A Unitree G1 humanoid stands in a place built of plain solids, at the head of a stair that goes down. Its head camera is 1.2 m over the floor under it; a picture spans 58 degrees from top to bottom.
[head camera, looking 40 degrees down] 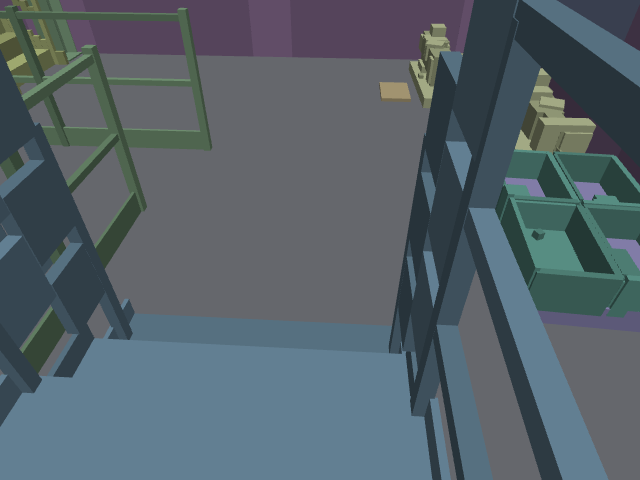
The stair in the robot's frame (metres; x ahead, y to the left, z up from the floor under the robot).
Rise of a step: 0.18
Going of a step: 0.28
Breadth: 1.25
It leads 4 degrees to the right of straight ahead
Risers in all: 3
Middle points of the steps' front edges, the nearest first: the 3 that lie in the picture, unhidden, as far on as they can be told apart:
0.73 0.29 0.00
1.01 0.28 -0.18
1.29 0.26 -0.36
